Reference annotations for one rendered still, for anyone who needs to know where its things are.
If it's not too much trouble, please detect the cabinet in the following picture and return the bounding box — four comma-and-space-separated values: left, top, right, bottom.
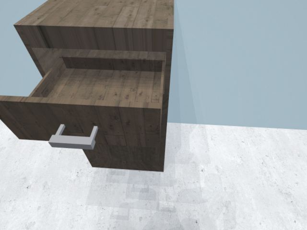
14, 0, 174, 172

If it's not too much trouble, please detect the handle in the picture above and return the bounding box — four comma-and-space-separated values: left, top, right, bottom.
48, 124, 98, 150

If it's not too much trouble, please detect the drawer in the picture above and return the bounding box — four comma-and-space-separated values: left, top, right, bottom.
0, 56, 165, 148

